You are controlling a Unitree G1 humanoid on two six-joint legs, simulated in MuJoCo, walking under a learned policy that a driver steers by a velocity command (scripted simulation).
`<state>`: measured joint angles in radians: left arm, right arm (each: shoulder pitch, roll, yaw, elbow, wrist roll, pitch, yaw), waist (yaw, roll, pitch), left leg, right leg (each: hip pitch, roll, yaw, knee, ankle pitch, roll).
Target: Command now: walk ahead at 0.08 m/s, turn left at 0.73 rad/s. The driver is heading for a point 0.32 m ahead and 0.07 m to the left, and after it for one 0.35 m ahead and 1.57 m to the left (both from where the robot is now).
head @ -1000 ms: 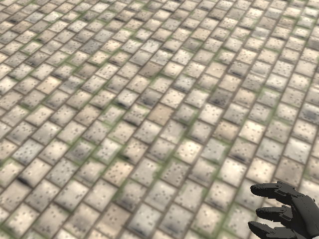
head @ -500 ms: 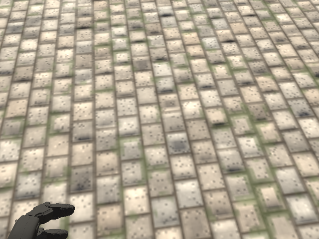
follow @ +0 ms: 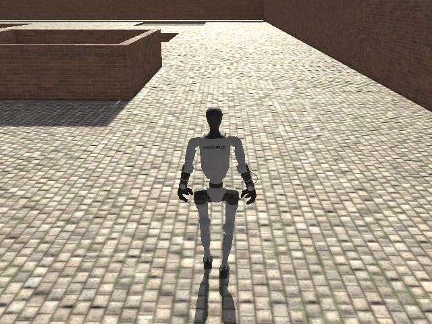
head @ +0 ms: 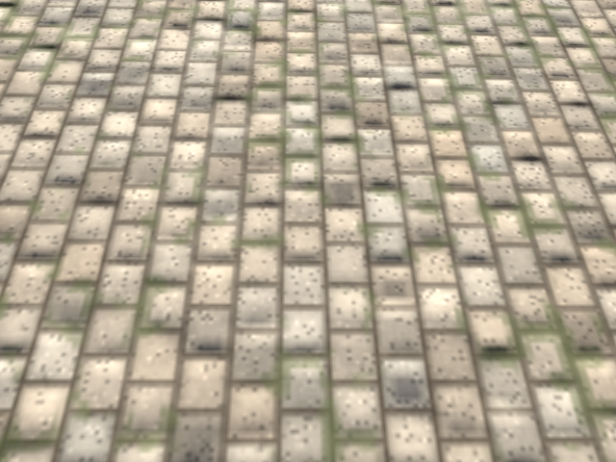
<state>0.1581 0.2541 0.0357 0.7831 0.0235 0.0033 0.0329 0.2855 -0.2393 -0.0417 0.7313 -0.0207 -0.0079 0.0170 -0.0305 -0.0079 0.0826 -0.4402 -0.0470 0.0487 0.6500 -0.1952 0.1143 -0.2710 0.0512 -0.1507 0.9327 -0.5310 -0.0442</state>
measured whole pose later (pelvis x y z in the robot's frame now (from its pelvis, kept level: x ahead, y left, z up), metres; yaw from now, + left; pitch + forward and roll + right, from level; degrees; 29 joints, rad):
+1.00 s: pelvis +0.20 +0.12 +0.01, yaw +55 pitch +2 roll +1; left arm 0.17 0.27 0.02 0.65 0.04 0.03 0.02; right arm 0.21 -0.31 -0.08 0.67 -0.01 0.05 0.01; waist -0.01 -0.01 0.13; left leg -0.37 -0.17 -0.09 0.50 -0.14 0.10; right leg -0.58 -0.08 0.05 1.08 -0.44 0.07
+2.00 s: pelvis +0.25 +0.17 +0.03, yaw +106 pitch +0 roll +0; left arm 0.25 0.30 0.05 0.72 0.01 0.07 0.00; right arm 0.16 -0.27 -0.03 0.69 -0.03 0.03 0.00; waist 0.01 -0.04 0.07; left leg -0.20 -0.11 -0.07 0.43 -0.21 0.08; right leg -0.46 -0.06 -0.02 0.87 -0.35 0.04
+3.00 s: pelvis +0.24 +0.21 +0.02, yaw +68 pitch +0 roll +0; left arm 0.13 0.27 0.02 0.70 0.02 0.07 0.01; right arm 0.29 -0.27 -0.02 0.77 -0.01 0.01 0.01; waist -0.06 -0.01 0.06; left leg -0.27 -0.01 0.00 0.51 -0.25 0.02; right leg -0.19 0.03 0.05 0.46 -0.28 0.00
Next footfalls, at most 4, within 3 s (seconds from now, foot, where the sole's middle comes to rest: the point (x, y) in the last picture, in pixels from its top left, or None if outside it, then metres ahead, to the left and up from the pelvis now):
0.40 right None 0.17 -0.11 -0.75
0.78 left None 0.22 0.24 -0.75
1.22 right None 0.40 0.18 -0.75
1.70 left None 0.17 0.19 -0.75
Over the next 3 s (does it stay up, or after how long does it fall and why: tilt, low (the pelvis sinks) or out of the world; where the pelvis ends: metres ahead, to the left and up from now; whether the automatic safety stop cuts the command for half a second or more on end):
stays up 0.24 0.21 0.02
